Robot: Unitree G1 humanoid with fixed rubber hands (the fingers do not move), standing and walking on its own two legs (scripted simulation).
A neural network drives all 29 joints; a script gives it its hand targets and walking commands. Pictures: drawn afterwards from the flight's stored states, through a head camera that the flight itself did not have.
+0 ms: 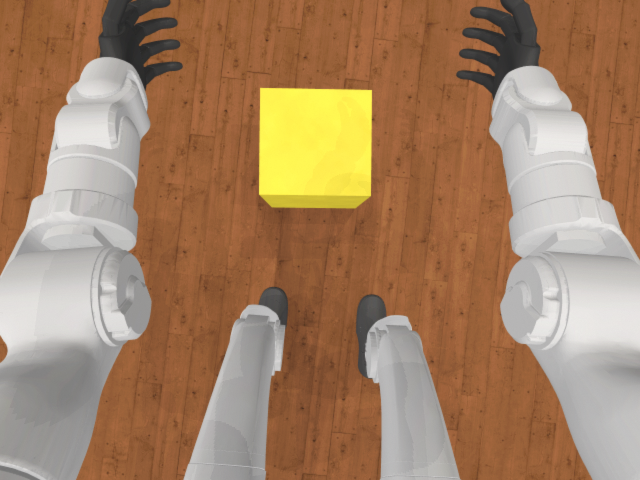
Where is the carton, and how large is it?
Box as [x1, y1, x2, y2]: [259, 88, 371, 207]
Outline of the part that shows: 260,88 259,194 271,206 280,207 355,207 370,195 371,90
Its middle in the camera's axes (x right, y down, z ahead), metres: -0.01 -0.19 +0.85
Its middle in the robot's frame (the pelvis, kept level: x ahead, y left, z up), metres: +0.55 +0.04 -0.53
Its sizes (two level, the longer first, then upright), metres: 0.210 0.200 0.250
